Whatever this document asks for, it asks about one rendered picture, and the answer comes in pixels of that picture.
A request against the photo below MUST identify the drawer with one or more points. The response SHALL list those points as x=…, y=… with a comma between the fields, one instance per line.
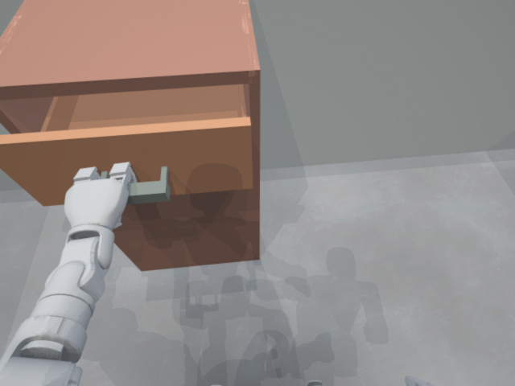
x=201, y=134

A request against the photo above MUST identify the left robot upper arm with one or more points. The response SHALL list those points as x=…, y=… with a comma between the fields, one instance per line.
x=20, y=371

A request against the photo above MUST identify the robot left hand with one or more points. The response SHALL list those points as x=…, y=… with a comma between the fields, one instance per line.
x=92, y=200

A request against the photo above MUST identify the handle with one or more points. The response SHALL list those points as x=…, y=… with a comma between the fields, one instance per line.
x=147, y=192

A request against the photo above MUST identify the cabinet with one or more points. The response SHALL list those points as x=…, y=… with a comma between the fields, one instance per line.
x=55, y=48

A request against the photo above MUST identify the robot left forearm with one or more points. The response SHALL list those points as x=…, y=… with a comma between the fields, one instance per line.
x=56, y=329

